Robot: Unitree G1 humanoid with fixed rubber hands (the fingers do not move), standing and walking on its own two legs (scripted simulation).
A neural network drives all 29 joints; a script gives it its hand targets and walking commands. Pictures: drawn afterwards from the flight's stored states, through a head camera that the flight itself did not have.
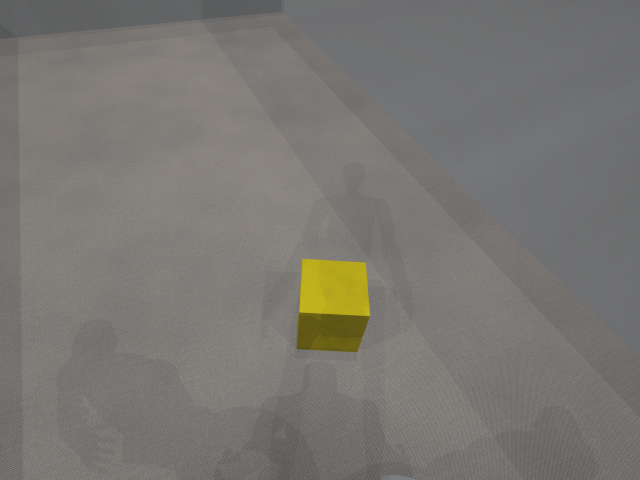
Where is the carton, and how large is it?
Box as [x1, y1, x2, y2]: [297, 259, 369, 351]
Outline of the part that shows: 302,259 297,348 356,351 369,317 365,263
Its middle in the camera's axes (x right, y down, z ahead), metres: +0.04 +0.21 +1.29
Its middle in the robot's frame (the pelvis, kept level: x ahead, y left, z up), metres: +0.75 -0.07 -0.65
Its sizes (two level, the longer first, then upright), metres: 0.210 0.200 0.250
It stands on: the floor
